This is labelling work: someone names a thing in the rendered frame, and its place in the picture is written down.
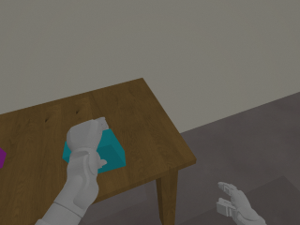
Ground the robot right hand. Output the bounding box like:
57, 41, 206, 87
217, 182, 251, 223

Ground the table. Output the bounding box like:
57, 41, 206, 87
0, 78, 197, 225

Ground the robot left hand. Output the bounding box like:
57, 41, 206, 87
67, 116, 109, 169

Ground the sponge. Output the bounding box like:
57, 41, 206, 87
62, 128, 127, 173

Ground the robot left forearm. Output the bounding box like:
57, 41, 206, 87
35, 147, 99, 225

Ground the robot right forearm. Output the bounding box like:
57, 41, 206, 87
235, 206, 267, 225

